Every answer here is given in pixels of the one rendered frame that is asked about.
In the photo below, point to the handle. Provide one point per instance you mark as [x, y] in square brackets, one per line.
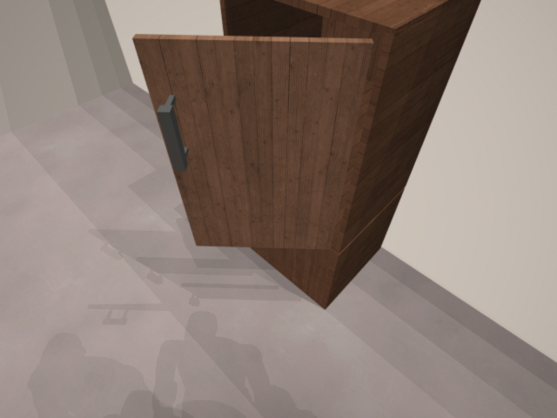
[169, 125]

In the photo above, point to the cupboard door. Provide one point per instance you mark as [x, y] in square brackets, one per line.
[269, 123]

